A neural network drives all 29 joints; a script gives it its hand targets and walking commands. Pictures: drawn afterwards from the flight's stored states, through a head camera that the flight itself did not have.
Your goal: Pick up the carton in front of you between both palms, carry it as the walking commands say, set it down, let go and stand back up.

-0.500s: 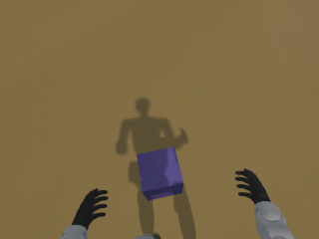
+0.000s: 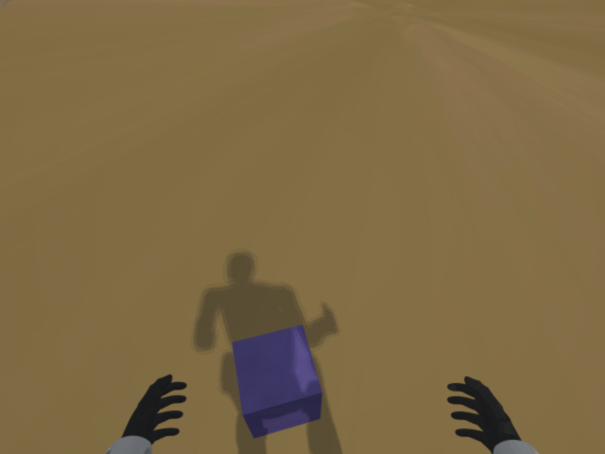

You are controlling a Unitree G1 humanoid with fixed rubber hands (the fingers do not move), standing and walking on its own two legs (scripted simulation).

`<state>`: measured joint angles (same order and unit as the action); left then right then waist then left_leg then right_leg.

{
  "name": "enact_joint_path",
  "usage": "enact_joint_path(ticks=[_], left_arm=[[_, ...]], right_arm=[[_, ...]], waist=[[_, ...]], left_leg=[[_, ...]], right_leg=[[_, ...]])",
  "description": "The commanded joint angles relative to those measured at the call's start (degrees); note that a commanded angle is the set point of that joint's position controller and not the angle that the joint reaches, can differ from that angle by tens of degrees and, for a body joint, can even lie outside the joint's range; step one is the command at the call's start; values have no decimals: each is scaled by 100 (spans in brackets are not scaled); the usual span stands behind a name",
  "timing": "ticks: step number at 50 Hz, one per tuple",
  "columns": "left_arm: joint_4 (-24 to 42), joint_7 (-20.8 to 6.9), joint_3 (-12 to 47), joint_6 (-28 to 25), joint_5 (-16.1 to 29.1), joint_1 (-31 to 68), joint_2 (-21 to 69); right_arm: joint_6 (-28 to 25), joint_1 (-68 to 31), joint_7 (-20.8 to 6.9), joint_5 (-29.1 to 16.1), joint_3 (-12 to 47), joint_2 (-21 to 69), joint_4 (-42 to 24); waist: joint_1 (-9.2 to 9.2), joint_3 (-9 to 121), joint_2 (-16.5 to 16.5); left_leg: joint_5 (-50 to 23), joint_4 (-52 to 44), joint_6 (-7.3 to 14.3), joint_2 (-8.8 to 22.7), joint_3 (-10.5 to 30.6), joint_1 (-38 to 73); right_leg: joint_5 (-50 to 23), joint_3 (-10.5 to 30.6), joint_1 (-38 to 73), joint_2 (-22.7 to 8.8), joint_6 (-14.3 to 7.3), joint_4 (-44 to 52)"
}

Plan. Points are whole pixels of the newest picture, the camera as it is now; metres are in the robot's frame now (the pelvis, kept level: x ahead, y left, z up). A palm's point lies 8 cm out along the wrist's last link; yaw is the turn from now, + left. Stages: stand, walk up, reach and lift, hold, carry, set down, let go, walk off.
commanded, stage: let go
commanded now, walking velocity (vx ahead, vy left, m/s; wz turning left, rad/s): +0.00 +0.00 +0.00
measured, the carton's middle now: (278, 382) +0.44 +0.10 -0.65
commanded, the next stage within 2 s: stand in 0.12 s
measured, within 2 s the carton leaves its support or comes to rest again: neither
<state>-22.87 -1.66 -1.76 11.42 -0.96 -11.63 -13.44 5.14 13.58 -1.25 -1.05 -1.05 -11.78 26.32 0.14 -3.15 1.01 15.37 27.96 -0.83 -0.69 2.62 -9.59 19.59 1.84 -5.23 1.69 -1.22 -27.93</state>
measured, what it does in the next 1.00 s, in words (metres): stands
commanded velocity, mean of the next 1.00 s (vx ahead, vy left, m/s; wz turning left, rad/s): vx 0.00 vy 0.00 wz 0.00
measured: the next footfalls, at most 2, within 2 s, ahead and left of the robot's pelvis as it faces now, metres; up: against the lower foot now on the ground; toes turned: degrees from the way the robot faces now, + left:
none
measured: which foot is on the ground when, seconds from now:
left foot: down 0.00-1.00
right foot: down 0.00-1.00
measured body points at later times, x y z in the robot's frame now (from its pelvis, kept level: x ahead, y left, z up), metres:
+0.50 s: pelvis +0.00 +0.04 +0.00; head +0.00 +0.06 +0.45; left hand +0.14 +0.31 -0.11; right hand +0.12 -0.26 -0.08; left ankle +0.00 +0.13 -0.74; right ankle -0.05 -0.10 -0.74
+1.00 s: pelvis -0.01 +0.04 +0.00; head -0.01 +0.06 +0.45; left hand +0.10 +0.33 -0.12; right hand +0.09 -0.25 -0.10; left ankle +0.00 +0.13 -0.74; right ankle -0.05 -0.10 -0.74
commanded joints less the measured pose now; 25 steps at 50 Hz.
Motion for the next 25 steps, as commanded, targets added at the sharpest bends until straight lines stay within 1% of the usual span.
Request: enact_joint_path(ticks=[1, 6, 7, 8, 10, 12, 13, 15, 19, 22, 25], left_arm=[[579, 60, -156, 17, 18, 174, -593], [703, 92, -121, 127, 20, 198, -547], [-212, 143, -351, -389, 115, 417, -905], [-258, 163, -380, -639, 80, 262, -932], [-473, 146, -380, -924, 14, 247, -840], [-650, 135, -390, -1057, -11, 225, -847], [-730, 135, -391, -1099, -20, 210, -864], [-878, 158, -381, -1162, -27, 159, -905], [-1097, 231, -356, -1225, -21, 78, -988], [-1236, 277, -336, -1235, -16, -10, -1025], [-1352, 313, -321, -1238, -14, -79, -1061]], right_arm=[[-40, -200, 25, 26, -196, -541, -514], [42, -189, -58, 40, -243, -573, -507], [-193, -300, 93, 336, -468, -1075, 406], [-333, -212, 145, 350, -536, -1193, 386], [-509, -335, 169, 334, -548, -1084, 587], [-597, -480, 164, 320, -557, -1064, 691], [-625, -535, 159, 315, -557, -1078, 737], [-668, -557, 166, 303, -555, -1092, 839], [-702, -445, 212, 277, -552, -1164, 1039], [-701, -409, 245, 261, -548, -1238, 1161], [-697, -403, 265, 250, -539, -1289, 1266]], waist=[[6, 240, 149], [-33, 179, -24], [-30, 397, 613], [-33, 413, 433], [-69, 293, 3], [-50, 248, -314], [-35, 257, -358], [-28, 309, -357], [-73, 424, -314], [-76, 459, -302], [-71, 437, -266]], left_leg=[[-1204, -131, 13, -393, -313, 463], [-1177, -166, -4, -328, -224, 621], [-1023, 1, 89, 173, -80, 3], [-826, -59, 143, 212, 18, -36], [-384, -252, 160, 275, 173, -276], [-127, -430, 193, 353, 333, -436], [-175, -460, 212, 387, 382, -470], [-483, -416, 228, 411, 401, -407], [-1205, -256, 228, 438, 373, -129], [-1433, -235, 246, 475, 397, -48], [-1497, -250, 257, 499, 420, -39]], right_leg=[[-2279, 16, -507, -56, 301, 508], [-1782, -79, -634, 5, 198, 534], [-982, -55, -730, -195, 262, 420], [-696, 106, -605, -240, 217, 420], [-376, 230, -643, -287, 179, 408], [-476, 211, -555, -260, 162, 282], [-591, 211, -494, -265, 165, 245], [-795, 252, -431, -294, 177, 252], [-1072, 310, -427, -331, 197, 287], [-1155, 309, -394, -343, 206, 275], [-1192, 316, -367, -364, 209, 276]])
